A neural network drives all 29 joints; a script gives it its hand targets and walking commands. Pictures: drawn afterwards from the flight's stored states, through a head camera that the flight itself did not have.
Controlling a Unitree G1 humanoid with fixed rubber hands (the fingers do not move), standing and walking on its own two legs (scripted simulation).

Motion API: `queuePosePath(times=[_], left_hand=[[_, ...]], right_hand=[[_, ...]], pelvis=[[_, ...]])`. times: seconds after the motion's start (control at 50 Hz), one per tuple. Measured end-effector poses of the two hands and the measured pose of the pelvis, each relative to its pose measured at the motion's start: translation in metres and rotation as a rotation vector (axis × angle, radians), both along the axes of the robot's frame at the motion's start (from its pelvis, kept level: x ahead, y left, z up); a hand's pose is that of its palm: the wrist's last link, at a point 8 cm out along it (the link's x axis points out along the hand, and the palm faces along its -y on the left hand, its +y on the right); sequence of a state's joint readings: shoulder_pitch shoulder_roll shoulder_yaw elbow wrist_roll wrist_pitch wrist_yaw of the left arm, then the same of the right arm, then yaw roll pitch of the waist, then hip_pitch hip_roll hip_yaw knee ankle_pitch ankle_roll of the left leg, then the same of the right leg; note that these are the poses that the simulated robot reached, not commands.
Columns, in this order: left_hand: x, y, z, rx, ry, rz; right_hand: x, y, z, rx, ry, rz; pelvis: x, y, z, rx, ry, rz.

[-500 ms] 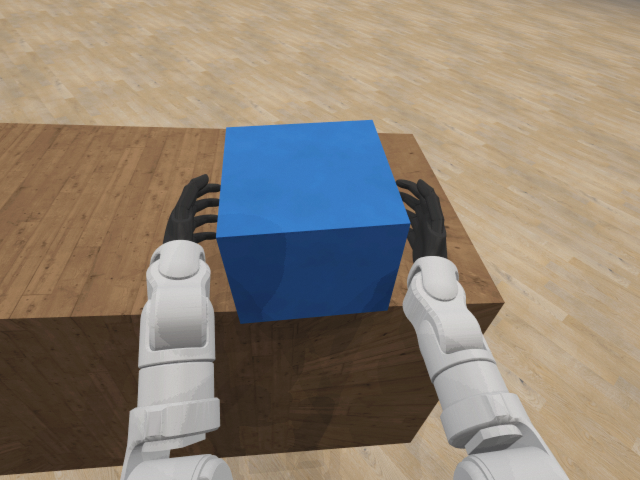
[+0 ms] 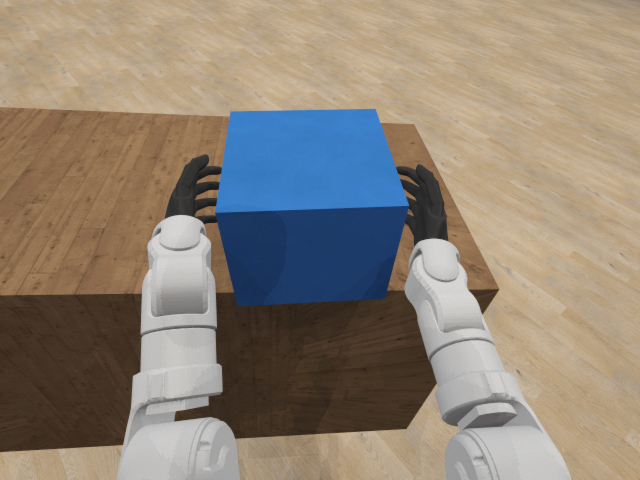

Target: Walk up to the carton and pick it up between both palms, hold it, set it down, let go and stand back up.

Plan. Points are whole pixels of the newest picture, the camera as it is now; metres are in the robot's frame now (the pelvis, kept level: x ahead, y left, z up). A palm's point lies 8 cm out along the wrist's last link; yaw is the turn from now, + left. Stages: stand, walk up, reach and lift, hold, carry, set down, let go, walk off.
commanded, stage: hold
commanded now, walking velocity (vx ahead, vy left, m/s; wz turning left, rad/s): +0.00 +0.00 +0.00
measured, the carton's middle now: (308, 205) +0.45 +0.00 +0.13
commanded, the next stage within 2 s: none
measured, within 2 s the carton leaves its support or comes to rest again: neither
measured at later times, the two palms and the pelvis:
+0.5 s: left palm (174, 217) +0.37 +0.16 +0.18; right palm (425, 224) +0.37 -0.13 +0.17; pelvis +0.01 +0.01 +0.00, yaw +0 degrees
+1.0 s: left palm (174, 220) +0.36 +0.16 +0.18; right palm (430, 227) +0.36 -0.13 +0.17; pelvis +0.01 +0.00 +0.00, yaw +0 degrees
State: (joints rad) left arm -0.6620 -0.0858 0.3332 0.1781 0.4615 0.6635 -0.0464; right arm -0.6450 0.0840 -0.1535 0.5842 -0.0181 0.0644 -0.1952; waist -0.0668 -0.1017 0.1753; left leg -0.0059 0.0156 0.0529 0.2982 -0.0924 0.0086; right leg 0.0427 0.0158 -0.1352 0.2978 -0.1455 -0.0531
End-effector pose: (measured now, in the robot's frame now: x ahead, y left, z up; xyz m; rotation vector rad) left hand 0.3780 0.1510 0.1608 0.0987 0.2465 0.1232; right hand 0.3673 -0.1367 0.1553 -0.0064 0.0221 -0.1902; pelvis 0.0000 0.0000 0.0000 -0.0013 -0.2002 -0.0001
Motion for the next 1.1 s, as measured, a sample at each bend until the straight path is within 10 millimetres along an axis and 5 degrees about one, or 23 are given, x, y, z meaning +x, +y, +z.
queuePosePath(times=[0.16,0.54,1.1], left_hand=[[-0.005,0.007,0.013,0.006,-0.053,0.014],[-0.012,0.007,0.015,0.008,-0.017,0.010],[-0.023,0.007,0.021,0.016,-0.048,0.035]], right_hand=[[0.000,0.009,0.023,0.010,-0.060,0.000],[-0.002,0.007,0.013,0.036,-0.029,0.008],[-0.012,0.007,0.020,0.052,-0.066,0.023]], pelvis=[[0.004,-0.002,0.000,-0.004,-0.012,0.015],[0.010,0.008,-0.001,-0.003,-0.050,0.004],[0.004,-0.002,-0.001,0.000,-0.061,0.014]])
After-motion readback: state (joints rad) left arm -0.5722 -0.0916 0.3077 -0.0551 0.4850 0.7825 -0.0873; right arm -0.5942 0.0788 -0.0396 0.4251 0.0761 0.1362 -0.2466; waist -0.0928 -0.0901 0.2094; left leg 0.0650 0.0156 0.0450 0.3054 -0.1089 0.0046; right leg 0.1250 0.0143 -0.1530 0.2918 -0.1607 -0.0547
